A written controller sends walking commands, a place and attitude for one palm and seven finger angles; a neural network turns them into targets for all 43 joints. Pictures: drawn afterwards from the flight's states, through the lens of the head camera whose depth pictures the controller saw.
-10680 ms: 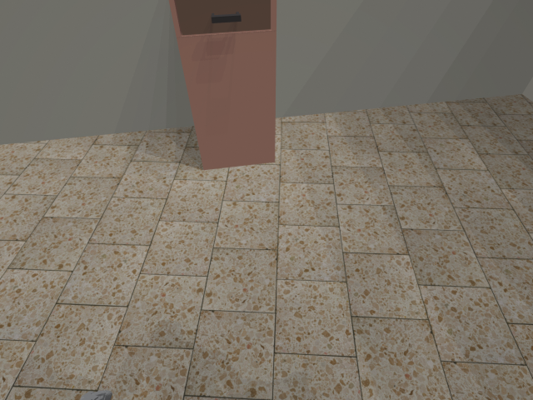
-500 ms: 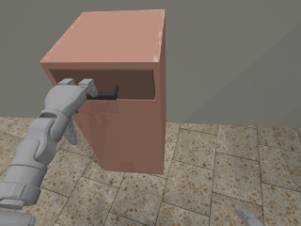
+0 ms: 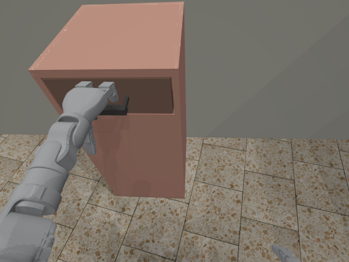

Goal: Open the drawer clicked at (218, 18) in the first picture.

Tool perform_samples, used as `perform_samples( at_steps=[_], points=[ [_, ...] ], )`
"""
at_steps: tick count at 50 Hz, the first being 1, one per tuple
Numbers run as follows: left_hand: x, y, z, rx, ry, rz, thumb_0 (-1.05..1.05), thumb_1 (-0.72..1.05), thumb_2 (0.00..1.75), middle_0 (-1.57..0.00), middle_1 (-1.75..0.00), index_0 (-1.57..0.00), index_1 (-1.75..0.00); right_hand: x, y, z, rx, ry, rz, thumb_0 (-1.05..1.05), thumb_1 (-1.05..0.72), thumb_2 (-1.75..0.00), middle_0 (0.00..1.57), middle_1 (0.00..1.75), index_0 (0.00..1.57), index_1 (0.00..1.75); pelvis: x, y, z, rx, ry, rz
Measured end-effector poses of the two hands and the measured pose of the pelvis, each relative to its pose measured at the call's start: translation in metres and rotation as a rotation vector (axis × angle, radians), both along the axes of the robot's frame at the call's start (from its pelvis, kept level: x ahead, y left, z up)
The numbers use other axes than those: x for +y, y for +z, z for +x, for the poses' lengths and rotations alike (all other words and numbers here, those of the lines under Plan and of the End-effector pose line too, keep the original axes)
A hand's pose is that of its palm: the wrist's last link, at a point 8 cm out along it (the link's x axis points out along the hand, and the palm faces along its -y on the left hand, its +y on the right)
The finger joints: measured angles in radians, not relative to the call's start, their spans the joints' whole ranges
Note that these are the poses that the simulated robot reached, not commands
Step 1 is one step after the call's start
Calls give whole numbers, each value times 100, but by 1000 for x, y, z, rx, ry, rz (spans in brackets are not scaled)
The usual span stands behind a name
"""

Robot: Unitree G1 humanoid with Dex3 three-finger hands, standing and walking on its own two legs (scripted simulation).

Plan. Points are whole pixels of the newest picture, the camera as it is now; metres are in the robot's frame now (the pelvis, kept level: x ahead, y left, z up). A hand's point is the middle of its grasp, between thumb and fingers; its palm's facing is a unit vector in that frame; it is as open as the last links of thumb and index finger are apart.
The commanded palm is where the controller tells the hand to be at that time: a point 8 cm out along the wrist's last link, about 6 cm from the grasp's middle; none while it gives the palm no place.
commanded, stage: move the hooked fingers above the handle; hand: left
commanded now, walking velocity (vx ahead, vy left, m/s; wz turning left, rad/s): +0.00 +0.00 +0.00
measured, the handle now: (109, 104) +0.52 +0.24 +0.04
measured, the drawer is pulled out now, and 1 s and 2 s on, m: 0.00 0.00 0.00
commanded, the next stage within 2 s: none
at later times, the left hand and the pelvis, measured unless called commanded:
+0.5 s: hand (105, 107) +0.46 +0.22 +0.09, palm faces -0.04 +0.00 -1.00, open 13.8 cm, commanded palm +0.45 +0.24 +0.15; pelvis +0.01 +0.00 -0.01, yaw -1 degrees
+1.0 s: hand (101, 105) +0.47 +0.24 +0.09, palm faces -0.02 +0.00 -1.00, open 13.8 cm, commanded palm +0.45 +0.24 +0.16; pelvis +0.01 +0.00 -0.01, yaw -1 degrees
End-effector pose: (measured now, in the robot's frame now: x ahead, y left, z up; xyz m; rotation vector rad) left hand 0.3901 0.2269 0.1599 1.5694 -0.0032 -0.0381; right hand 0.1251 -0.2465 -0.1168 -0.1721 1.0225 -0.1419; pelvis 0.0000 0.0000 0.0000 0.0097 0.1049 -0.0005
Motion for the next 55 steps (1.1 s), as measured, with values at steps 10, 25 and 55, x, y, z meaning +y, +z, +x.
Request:
perform_samples(
  at_steps=[10, 25, 55],
  points=[
    [-1, -9, 28, 14, 6, 0, 0, -48, 30, -32, -120, -32, -120, -12, -6, -21, 74, -46, -24, 1, -91, -89, 20, 30, 20, 30, -1, -3, 6, 39, -7, -2],
    [-4, -18, 55, 17, 4, 1, 0, -48, 30, -32, -120, -32, -120, -25, -14, -62, 190, -110, -52, 1, -91, -89, 20, 30, 20, 30, -2, -8, 8, 84, -9, -4],
    [15, -11, 60, -10, 57, 1, 0, -48, 30, -32, -120, -32, -120, -18, -12, -58, 163, -120, -50, 1, -91, -89, 20, 30, 20, 30, 5, -9, 8, 99, -19, -9]
  ],
)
